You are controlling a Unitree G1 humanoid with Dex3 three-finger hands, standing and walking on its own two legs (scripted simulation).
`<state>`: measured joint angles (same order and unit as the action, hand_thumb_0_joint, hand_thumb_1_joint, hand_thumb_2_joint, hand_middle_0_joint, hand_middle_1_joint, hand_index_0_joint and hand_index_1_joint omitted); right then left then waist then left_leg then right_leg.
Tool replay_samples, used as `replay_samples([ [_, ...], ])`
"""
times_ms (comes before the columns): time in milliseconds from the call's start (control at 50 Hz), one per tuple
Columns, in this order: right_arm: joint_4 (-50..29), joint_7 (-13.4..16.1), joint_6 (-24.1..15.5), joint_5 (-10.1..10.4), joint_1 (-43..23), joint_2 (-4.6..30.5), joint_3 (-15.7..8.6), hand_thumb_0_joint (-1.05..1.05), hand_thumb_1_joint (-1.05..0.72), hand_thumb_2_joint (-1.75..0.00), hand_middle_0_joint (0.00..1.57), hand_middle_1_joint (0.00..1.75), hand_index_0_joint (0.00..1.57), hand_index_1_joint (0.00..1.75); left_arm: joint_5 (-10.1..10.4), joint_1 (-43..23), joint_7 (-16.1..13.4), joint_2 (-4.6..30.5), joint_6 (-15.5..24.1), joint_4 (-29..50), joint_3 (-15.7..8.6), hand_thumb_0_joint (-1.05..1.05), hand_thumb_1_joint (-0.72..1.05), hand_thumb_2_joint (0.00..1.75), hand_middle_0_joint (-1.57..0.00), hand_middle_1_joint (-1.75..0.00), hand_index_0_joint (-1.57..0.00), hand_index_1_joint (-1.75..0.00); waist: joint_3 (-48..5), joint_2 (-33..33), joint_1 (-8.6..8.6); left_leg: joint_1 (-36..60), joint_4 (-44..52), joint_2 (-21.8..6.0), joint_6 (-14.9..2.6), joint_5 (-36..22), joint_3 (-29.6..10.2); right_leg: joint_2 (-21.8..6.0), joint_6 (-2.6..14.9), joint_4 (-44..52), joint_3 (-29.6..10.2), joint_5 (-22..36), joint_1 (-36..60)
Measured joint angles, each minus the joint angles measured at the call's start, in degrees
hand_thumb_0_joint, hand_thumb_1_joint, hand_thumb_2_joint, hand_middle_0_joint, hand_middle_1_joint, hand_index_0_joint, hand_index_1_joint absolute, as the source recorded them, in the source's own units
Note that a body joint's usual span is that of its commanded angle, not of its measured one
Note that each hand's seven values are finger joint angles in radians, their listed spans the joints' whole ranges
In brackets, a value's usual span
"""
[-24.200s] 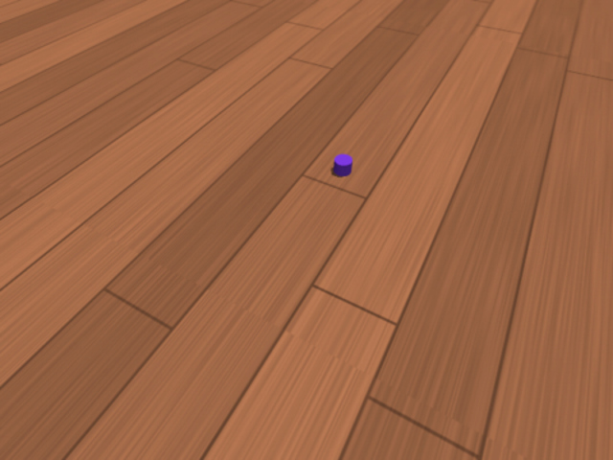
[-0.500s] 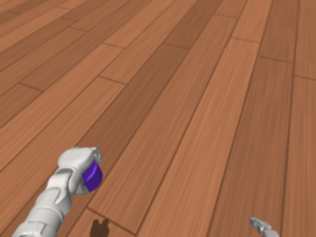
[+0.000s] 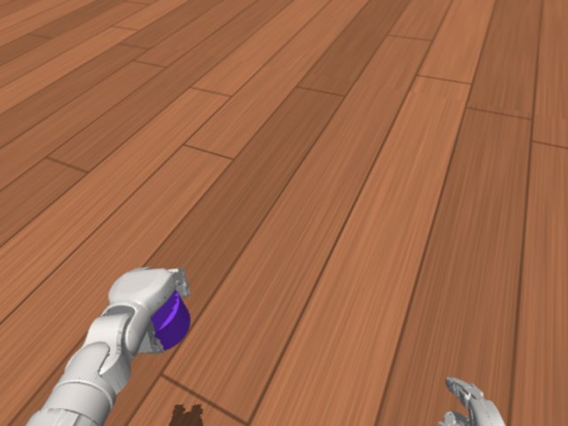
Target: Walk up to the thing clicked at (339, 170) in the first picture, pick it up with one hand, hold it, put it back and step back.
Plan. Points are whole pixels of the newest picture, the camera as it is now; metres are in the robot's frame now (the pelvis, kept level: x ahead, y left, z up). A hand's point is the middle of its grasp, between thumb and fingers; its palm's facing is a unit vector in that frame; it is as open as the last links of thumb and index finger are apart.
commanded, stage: hold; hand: left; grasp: from above
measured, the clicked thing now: (157, 316) +0.31 +0.23 -0.06
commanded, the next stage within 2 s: crouch in 0.88 s
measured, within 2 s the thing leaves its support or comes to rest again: neither
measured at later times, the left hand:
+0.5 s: hand (152, 317) +0.29 +0.22 -0.02, palm faces -0.44 -0.06 -0.89, open 10.8 cm
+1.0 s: hand (153, 312) +0.30 +0.22 -0.02, palm faces -0.45 -0.05 -0.89, open 10.8 cm
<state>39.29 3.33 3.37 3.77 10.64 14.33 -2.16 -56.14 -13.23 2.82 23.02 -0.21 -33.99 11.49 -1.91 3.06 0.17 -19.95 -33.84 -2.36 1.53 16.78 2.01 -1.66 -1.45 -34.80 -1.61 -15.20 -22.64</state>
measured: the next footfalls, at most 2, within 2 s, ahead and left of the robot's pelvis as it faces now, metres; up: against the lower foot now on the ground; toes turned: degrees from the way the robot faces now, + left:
none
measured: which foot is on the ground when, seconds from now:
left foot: down 0.00-1.00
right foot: down 0.00-1.00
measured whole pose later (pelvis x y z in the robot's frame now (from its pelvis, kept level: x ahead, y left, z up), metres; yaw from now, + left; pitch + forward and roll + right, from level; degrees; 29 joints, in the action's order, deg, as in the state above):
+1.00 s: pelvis +0.01 +0.00 +0.01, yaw +0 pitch +2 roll +0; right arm 39.4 3.6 4.3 4.3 10.5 14.0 -2.2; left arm -56.5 -13.2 3.2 22.9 0.3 -33.8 11.8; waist -0.8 3.2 0.7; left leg -15.0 -28.7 -2.4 1.5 15.1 2.3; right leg -1.6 -1.5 -29.7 -1.8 -13.5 -17.8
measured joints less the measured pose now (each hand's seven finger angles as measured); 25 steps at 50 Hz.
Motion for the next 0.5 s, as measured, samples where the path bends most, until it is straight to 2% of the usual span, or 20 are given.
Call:
replay_samples([
  [500, -0.3, 0.4, -0.2, 0.3, -1.2, -0.2, 0.6, 0.01, -0.91, -0.9, 0.2, 0.29, 0.2, 0.3, 0.6, 0.8, 1.5, 0.3, 0.3, 2.5, 0.3, 0.01, -0.15, 0.75, -0.35, -0.96, -0.51, -0.87, 1.3, 0.5, 0.71, 3.6, 3.8, 0.0, 0.1, -1.7, 0.1, 0.1, 0.13, 3.4, 0.0, 1.5, 3.5],
])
